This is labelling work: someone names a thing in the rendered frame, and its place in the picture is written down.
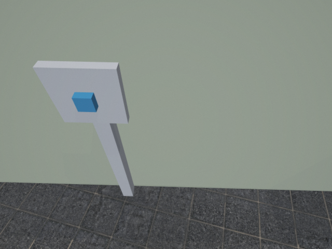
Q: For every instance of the button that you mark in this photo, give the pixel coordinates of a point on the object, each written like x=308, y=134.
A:
x=85, y=101

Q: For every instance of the panel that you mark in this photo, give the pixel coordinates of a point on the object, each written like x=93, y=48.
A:
x=62, y=78

